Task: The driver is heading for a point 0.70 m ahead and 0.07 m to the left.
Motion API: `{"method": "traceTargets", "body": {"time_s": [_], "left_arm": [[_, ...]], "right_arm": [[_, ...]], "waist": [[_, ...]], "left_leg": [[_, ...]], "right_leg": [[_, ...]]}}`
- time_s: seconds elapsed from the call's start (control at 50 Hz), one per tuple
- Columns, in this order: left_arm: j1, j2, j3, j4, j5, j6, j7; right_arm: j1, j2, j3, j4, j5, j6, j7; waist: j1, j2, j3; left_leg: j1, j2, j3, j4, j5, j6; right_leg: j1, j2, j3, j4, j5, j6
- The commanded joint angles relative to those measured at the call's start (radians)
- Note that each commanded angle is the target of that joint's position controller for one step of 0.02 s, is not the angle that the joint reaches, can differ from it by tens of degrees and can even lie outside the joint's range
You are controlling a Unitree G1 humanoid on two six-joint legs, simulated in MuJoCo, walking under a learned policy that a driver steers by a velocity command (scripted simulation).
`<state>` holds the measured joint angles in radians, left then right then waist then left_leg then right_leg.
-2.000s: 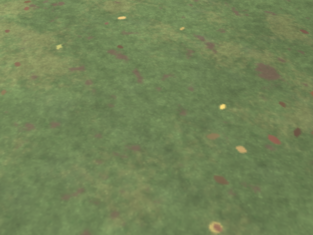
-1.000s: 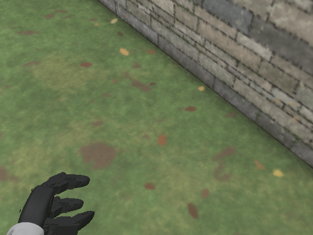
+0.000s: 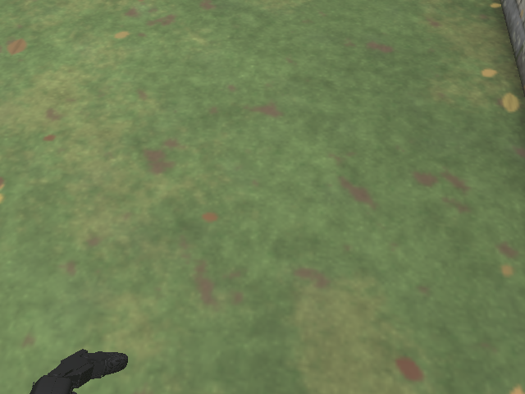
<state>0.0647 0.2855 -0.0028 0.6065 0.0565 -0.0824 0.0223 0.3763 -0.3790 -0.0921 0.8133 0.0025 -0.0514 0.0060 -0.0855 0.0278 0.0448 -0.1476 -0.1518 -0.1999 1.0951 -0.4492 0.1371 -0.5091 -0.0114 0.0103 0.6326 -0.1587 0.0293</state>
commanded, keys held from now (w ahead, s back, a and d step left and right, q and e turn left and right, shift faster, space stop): w+q+shift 0.12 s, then q+shift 0.24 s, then shift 0.64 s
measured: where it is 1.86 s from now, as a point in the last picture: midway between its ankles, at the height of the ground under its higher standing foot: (260, 379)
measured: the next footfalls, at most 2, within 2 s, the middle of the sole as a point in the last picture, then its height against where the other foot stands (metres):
left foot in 0.36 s outside the picture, level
right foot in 0.84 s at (281, 339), level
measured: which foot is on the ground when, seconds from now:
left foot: up 0.00-0.34, down 0.36-1.00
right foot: down 0.00-0.36, up 0.38-0.82, down 0.84-1.00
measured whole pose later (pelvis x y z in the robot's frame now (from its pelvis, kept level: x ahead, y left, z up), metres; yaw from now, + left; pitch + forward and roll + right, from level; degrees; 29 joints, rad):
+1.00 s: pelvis +0.48 -0.01 +0.03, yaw +33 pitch -1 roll +0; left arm 0.21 0.23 -0.02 0.80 0.01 0.01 0.03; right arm 0.24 -0.26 -0.03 0.85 -0.01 0.04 -0.02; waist -0.02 0.03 0.03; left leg -0.17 -0.08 -0.13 0.43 -0.23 0.02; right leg -0.21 0.02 -0.01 0.46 -0.24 -0.04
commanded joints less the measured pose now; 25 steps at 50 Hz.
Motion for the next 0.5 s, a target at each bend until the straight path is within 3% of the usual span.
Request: {"method": "traceTargets", "body": {"time_s": [0.02,0.04,0.08,0.12,0.16,0.18,0.22,0.26,0.3,0.32,0.34,0.36,0.38,0.4,0.42,0.44,0.46,0.48,0.5], "left_arm": [[0.204,0.125,0.072,0.006,-0.002,0.009,0.002],[0.221,0.108,0.067,0.033,0.001,0.008,0.000],[0.273,0.084,0.058,0.106,-0.016,-0.009,-0.007],[0.295,0.065,0.052,0.148,-0.036,-0.030,-0.018],[0.255,0.063,0.049,0.155,-0.042,-0.043,-0.021],[0.223,0.080,0.052,0.155,-0.044,-0.048,-0.022],[0.198,0.098,0.056,0.164,-0.052,-0.053,-0.020],[0.232,0.149,0.068,0.173,-0.057,-0.049,-0.009],[0.244,0.199,0.083,0.168,-0.067,-0.031,-0.001],[0.230,0.219,0.090,0.157,-0.073,-0.017,0.000],[0.205,0.220,0.094,0.139,-0.077,-0.005,-0.005],[0.237,0.161,0.087,0.151,-0.065,0.007,-0.018],[0.364,0.074,0.069,0.114,-0.034,0.026,-0.010],[0.411,0.119,0.069,0.064,-0.030,0.036,0.001],[0.371,0.128,0.055,0.066,-0.031,0.042,0.009],[0.320,0.137,0.056,0.068,-0.023,0.048,0.011],[0.282,0.125,0.054,0.066,-0.010,0.058,0.011],[0.289,0.120,0.052,0.069,-0.008,0.075,0.011],[0.285,0.116,0.052,0.073,-0.009,0.093,0.010]], "right_arm": [[-0.099,-0.058,0.021,-0.136,-0.026,-0.001,0.012],[-0.137,-0.049,0.020,-0.140,-0.034,0.010,0.027],[-0.169,-0.004,0.033,-0.171,-0.041,0.039,0.057],[-0.224,0.025,0.046,-0.209,-0.039,0.059,0.067],[-0.284,0.027,0.051,-0.250,-0.041,0.063,0.068],[-0.301,0.033,0.055,-0.269,-0.040,0.059,0.071],[-0.349,0.040,0.062,-0.276,-0.043,0.051,0.087],[-0.353,0.043,0.061,-0.265,-0.041,0.047,0.100],[-0.218,0.012,0.045,-0.225,-0.056,0.046,0.087],[-0.091,-0.014,0.029,-0.191,-0.059,0.045,0.074],[0.072,-0.051,0.005,-0.136,-0.060,0.041,0.051],[0.067,-0.087,-0.014,-0.107,-0.047,0.040,0.017],[0.000,-0.210,-0.034,-0.151,-0.041,0.048,0.007],[0.017,-0.225,-0.051,-0.202,-0.024,0.052,0.007],[-0.073,-0.172,-0.040,-0.225,-0.019,0.061,-0.014],[-0.135,-0.093,-0.018,-0.222,-0.013,0.061,-0.026],[-0.153,-0.045,0.001,-0.195,-0.010,0.054,-0.032],[-0.154,-0.027,0.009,-0.178,-0.009,0.047,-0.034],[-0.134,-0.020,0.013,-0.157,-0.007,0.039,-0.029]], "waist": [[0.141,-0.113,-0.169],[0.135,-0.059,-0.120],[0.107,-0.114,-0.048],[0.089,-0.110,-0.007],[0.058,-0.086,0.046],[0.038,-0.108,0.061],[0.040,-0.085,0.076],[0.047,-0.087,0.053],[-0.014,-0.107,-0.045],[-0.070,-0.114,-0.115],[-0.128,-0.092,-0.202],[-0.096,0.028,-0.172],[0.024,0.149,-0.203],[-0.004,0.057,-0.502],[0.023,-0.036,-0.460],[0.054,-0.110,-0.317],[0.087,-0.131,-0.214],[0.110,-0.121,-0.156],[0.114,-0.119,-0.142]], "left_leg": [[-0.610,0.147,0.095,0.293,0.164,-0.022],[-0.591,0.176,0.104,0.264,0.171,-0.032],[-0.589,0.226,0.105,0.226,0.190,-0.045],[-0.645,0.249,0.114,0.220,0.234,-0.050],[-0.627,0.238,0.157,0.123,0.309,-0.068],[-0.587,0.230,0.181,0.008,0.357,-0.075],[-0.435,0.185,0.274,-0.247,0.481,-0.070],[-0.317,0.124,0.358,-0.389,0.531,-0.046],[-0.167,0.056,0.388,-0.428,0.480,-0.014],[-0.034,0.040,0.356,-0.433,0.454,0.019],[0.156,0.027,0.304,-0.476,0.472,0.054],[0.268,0.098,0.188,-0.572,0.634,0.082],[0.399,0.348,-0.116,-0.395,1.592,0.159],[0.561,0.499,-0.370,-0.514,1.602,0.329],[0.446,0.499,-0.411,-0.631,1.237,0.329],[0.263,0.448,-0.341,-0.695,1.017,0.288],[0.117,0.391,-0.286,-0.725,0.957,0.246],[-0.003,0.359,-0.212,-0.742,0.986,0.220],[-0.087,0.337,-0.166,-0.749,1.025,0.196]], "right_leg": [[0.624,-0.354,0.585,-0.376,-0.557,-0.156],[0.545,-0.315,0.449,-0.382,-0.391,-0.138],[0.456,-0.270,0.264,-0.418,-0.212,-0.118],[0.435,-0.274,0.139,-0.448,-0.057,-0.106],[0.370,-0.245,-0.036,-0.448,0.343,-0.093],[0.336,-0.225,-0.111,-0.445,0.459,-0.084],[0.286,-0.164,-0.237,-0.435,0.548,-0.063],[0.337,-0.161,-0.272,-0.359,0.715,-0.051],[0.401,-0.197,-0.267,-0.138,0.987,-0.041],[0.383,-0.226,-0.253,0.050,1.020,-0.045],[0.308,-0.227,-0.230,0.308,0.874,-0.037],[0.132,-0.094,-0.237,0.621,0.002,-0.008],[-0.090,0.013,-0.206,1.014,-0.537,0.028],[-0.171,0.013,0.015,1.103,-0.458,0.040],[-0.194,-0.022,0.049,1.042,-0.347,0.032],[-0.174,-0.063,0.043,0.940,-0.295,0.033],[-0.135,-0.085,0.042,0.846,-0.293,0.033],[-0.069,-0.099,0.043,0.759,-0.297,0.031],[0.001,-0.101,0.037,0.686,-0.297,0.028]]}}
